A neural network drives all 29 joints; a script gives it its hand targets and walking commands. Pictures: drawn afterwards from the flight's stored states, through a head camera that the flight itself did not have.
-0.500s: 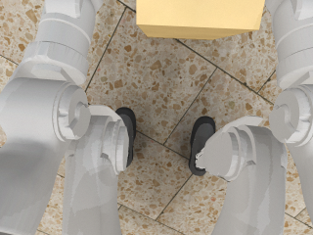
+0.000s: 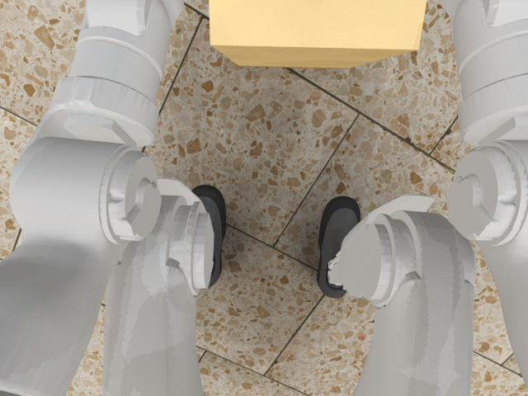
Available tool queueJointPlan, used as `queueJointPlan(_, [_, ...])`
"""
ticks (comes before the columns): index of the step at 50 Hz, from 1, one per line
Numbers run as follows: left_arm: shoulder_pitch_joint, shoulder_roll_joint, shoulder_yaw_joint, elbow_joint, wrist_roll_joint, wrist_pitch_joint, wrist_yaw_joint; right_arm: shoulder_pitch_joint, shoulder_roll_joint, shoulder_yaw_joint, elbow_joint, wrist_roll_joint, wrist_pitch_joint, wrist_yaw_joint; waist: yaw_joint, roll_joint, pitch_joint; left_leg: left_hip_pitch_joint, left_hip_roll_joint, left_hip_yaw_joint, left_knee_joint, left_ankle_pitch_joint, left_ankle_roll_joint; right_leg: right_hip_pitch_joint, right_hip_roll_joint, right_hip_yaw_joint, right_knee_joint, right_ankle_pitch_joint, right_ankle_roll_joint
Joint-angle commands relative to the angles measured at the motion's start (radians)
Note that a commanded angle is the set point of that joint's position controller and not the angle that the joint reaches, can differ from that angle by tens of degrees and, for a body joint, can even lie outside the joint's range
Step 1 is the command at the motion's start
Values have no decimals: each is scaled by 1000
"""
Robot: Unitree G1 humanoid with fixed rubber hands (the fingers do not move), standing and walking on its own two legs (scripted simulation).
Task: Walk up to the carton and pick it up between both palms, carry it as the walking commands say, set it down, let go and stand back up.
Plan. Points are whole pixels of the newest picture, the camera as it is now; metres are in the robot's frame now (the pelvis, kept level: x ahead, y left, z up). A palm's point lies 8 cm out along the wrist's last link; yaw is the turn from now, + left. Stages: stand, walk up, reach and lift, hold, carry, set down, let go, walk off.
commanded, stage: reach and lift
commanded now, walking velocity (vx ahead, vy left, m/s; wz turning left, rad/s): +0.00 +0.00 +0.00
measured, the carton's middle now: out of the picture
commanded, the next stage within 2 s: none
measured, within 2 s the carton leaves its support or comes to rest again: leaves its support in 0.52 s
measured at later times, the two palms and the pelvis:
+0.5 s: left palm out of the picture +0.56 +0.16 -0.17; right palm out of the picture +0.59 -0.11 -0.16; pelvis +0.00 +0.00 -0.01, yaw +0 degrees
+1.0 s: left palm out of the picture +0.57 +0.16 -0.12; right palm out of the picture +0.59 -0.11 -0.11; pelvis -0.01 +0.00 +0.01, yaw +1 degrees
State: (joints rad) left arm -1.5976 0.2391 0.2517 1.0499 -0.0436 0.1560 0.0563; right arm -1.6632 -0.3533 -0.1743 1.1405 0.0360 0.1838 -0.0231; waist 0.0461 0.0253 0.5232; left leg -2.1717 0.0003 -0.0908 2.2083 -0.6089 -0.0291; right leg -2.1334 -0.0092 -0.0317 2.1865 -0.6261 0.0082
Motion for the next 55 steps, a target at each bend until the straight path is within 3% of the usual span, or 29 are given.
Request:
queueJointPlan(1, [-447, -868, -199, -152, 11, 35, -237, -435, 995, 190, -159, 67, 19, 296, 32, -40, -1027, 593, -105, 162, -147, 354, 30, 321, 152, -32, -130, 278, 2])
queueJointPlan(4, [-456, -880, -206, -151, -4, 41, -240, -434, 1030, 199, -154, 74, 25, 301, 28, -72, -1040, 565, -105, 159, -144, 353, 36, 334, 151, -32, -129, 291, 4])
queueJointPlan(5, [-486, -861, -210, -166, -14, 36, -237, -440, 1036, 203, -152, 81, 29, 303, 47, -71, -1036, 584, -103, 165, -145, 342, 37, 312, 147, -30, -127, 269, 2])
queueJointPlan(7, [-478, -877, -215, -155, -19, 39, -237, -443, 1050, 217, -160, 92, 28, 299, 48, -83, -1041, 565, -104, 162, -140, 343, 40, 333, 148, -29, -122, 283, 2])
queueJointPlan(8, [-484, -879, -209, -165, -30, 38, -237, -451, 1035, 214, -199, 89, 23, 296, 34, -75, -1063, 565, -105, 164, -137, 366, 42, 344, 149, -26, -128, 306, 5])
queueJointPlan(9, [-495, -875, -209, -158, -26, 38, -239, -446, 1055, 208, -159, 99, 30, 296, 54, -71, -1067, 570, -104, 168, -133, 365, 38, 338, 145, -19, -130, 304, 1])
queueJointPlan(10, [-526, -875, -222, -183, -45, 34, -234, -450, 1065, 213, -182, 96, 27, 292, 29, -100, -1094, 571, -102, 165, -131, 353, 44, 369, 149, -23, -128, 305, 3])
queueJointPlan(11, [-534, -885, -231, -194, -57, 36, -233, -472, 1044, 221, -195, 101, 24, 285, 28, -86, -1113, 585, -105, 159, -132, 377, 40, 379, 143, -27, -120, 323, 1])
queueJointPlan(12, [-544, -879, -230, -199, -53, 35, -230, -486, 1046, 233, -209, 123, 22, 281, 50, -79, -1136, 599, -101, 169, -124, 393, 37, 386, 143, -19, -126, 335, 1])
queueJointPlan(13, [-543, -892, -234, -202, -73, 36, -227, -506, 1042, 251, -240, 125, 17, 276, 33, -105, -1169, 619, -106, 157, -128, 416, 39, 415, 141, -30, -116, 354, 4])
queueJointPlan(15, [-597, -894, -255, -263, -88, 34, -219, -522, 1051, 255, -263, 137, 18, 267, 31, -96, -1261, 665, -107, 158, -126, 429, 40, 440, 144, -32, -120, 359, 3])
queueJointPlan(17, [-617, -887, -267, -274, -86, 37, -210, -533, 1089, 255, -266, 151, 23, 260, 49, -81, -1318, 694, -101, 165, -130, 436, 35, 465, 145, -28, -120, 370, 4])
queueJointPlan(19, [-660, -915, -305, -342, -117, 39, -201, -554, 1081, 280, -337, 168, 22, 250, 24, -84, -1479, 786, -104, 159, -123, 531, 29, 524, 149, -37, -120, 448, 7])
queueJointPlan(20, [-673, -918, -299, -349, -119, 42, -198, -592, 1073, 299, -363, 183, 21, 240, 47, -74, -1540, 807, -106, 173, -113, 541, 24, 559, 148, -32, -129, 454, 5])
queueJointPlan(24, [-717, -948, -322, -412, -145, 61, -190, -640, 1084, 328, -423, 185, 43, 212, 24, -82, -1756, 887, -113, 176, -119, 596, 14, 668, 147, -44, -134, 517, 15])
queueJointPlan(25, [-748, -950, -339, -442, -155, 64, -186, -616, 1096, 310, -403, 173, 54, 205, -12, -87, -1781, 870, -111, 175, -133, 571, 12, 698, 148, -54, -134, 514, 18])
queueJointPlan(28, [-755, -967, -344, -441, -142, 85, -186, -606, 1104, 285, -392, 145, 71, 193, -11, -50, -1831, 888, -112, 185, -144, 565, 2, 703, 152, -54, -150, 504, 9])
queueJointPlan(31, [-800, -1010, -390, -511, -178, 108, -181, -640, 1121, 322, -498, 158, 84, 178, -35, -42, -2052, 996, -118, 191, -148, 617, -5, 803, 160, -67, -154, 558, 5])
queueJointPlan(32, [-782, -1040, -386, -493, -177, 122, -185, -636, 1117, 321, -499, 143, 91, 173, -57, -53, -2061, 976, -126, 187, -152, 614, -7, 822, 162, -69, -157, 565, 3])
queueJointPlan(33, [-788, -1044, -368, -463, -159, 128, -189, -620, 1132, 294, -446, 127, 99, 175, -58, -40, -1997, 935, -122, 190, -159, 577, -9, 788, 160, -70, -163, 530, 3])
queueJointPlan(35, [-818, -1048, -373, -512, -165, 135, -186, -610, 1150, 279, -458, 112, 111, 176, -61, -20, -2039, 970, -125, 196, -169, 580, -11, 781, 164, -69, -175, 524, -1])
queueJointPlan(38, [-839, -1100, -416, -564, -195, 161, -182, -678, 1150, 320, -577, 147, 122, 169, -81, -4, -2252, 1077, -131, 194, -175, 645, -17, 876, 169, -79, -176, 589, -3])
queueJointPlan(42, [-896, -1105, -400, -603, -175, 172, -177, -657, 1204, 293, -519, 130, 147, 174, -59, 8, -2238, 1024, -135, 205, -206, 582, -18, 865, 172, -71, -205, 557, -10])
queueJointPlan(44, [-856, -1103, -365, -558, -147, 178, -179, -650, 1205, 284, -502, 115, 151, 179, -42, -11, -2195, 1003, -132, 203, -224, 555, -12, 831, 172, -75, -215, 524, -5])
queueJointPlan(46, [-850, -1085, -340, -557, -128, 175, -180, -649, 1239, 282, -505, 113, 156, 184, -7, -19, -2163, 950, -136, 226, -230, 518, -8, 857, 173, -55, -235, 507, -4])
queueJointPlan(50, [-821, -1086, -309, -529, -105, 181, -191, -666, 1249, 276, -498, 107, 163, 189, 16, -41, -2127, 897, -137, 234, -248, 484, -1, 884, 175, -50, -252, 486, 4])
queueJointPlan(51, [-842, -1079, -328, -558, -114, 177, -188, -643, 1275, 285, -485, 105, 168, 192, 4, -65, -2145, 906, -135, 229, -251, 484, -1, 897, 177, -57, -249, 496, 8])
queueJointPlan(52, [-840, -1075, -307, -563, -104, 178, -193, -656, 1289, 285, -490, 109, 170, 193, 31, -66, -2158, 888, -140, 238, -262, 474, 2, 921, 179, -48, -256, 491, 11])
queueJointPlan(55, [-873, -1089, -359, -647, -149, 188, -191, -671, 1306, 326, -595, 134, 180, 178, 9, -81, -2367, 956, -150, 245, -260, 550, 0, 1065, 189, -46, -261, 592, 13])
